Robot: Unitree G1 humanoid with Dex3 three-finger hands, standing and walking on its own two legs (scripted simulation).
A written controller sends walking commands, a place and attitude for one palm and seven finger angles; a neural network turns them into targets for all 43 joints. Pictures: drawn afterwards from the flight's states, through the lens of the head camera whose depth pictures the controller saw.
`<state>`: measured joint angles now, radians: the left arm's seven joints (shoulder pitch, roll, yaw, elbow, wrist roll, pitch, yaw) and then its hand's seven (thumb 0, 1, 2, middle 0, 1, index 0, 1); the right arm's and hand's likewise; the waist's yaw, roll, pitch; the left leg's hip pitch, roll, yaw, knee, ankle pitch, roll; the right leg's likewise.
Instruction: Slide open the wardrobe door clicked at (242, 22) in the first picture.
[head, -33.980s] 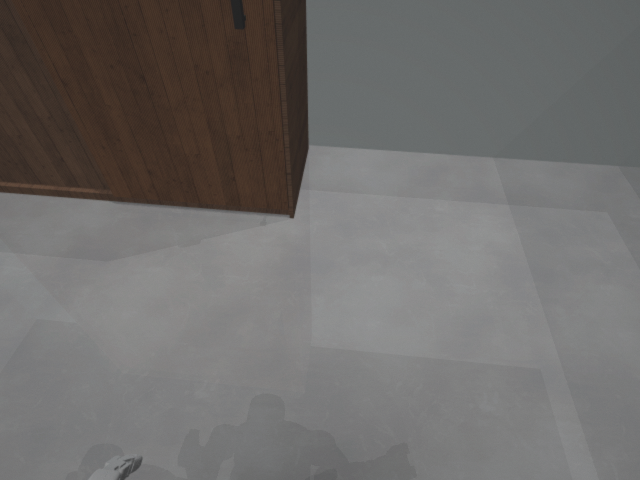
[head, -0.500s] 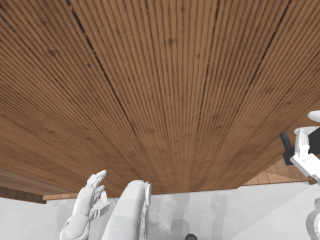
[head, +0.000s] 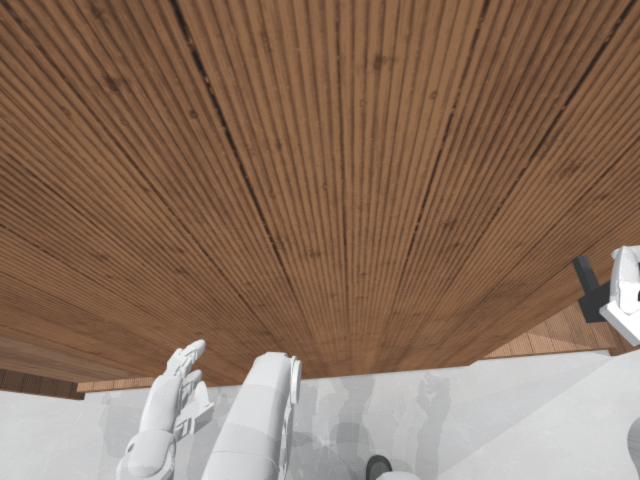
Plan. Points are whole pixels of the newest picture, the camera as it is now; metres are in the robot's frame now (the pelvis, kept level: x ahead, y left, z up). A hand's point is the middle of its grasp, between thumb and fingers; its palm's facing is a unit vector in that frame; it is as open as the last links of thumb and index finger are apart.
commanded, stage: stop walking and hold the door there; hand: right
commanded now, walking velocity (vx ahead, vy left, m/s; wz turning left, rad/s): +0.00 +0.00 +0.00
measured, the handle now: out of the picture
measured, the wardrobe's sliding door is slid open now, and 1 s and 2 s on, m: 0.43 0.43 0.43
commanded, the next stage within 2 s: none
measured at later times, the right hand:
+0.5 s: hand (630, 297) +0.26 -0.27 +0.12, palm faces +0.46 +0.85 -0.27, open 6.1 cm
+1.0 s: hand (639, 299) +0.26 -0.27 +0.12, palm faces +0.41 +0.82 -0.40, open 6.0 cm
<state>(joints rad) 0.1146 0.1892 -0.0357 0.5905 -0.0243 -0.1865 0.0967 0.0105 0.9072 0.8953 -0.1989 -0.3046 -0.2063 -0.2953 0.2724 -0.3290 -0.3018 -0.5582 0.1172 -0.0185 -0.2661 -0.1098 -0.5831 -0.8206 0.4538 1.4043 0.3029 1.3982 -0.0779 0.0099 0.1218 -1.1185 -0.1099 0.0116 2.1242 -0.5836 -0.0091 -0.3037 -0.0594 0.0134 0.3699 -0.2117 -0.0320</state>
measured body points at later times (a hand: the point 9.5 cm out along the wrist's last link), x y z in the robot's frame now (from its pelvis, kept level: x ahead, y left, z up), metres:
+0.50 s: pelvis +0.00 +0.00 +0.00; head +0.10 -0.04 +0.43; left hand +0.20 +0.21 -0.09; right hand +0.23 -0.31 +0.14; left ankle -0.02 +0.14 -0.42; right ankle -0.03 -0.10 -0.75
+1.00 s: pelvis +0.00 -0.02 -0.01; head +0.09 -0.02 +0.43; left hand +0.18 +0.21 -0.11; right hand +0.23 -0.32 +0.14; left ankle -0.02 +0.10 -0.42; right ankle -0.03 -0.10 -0.75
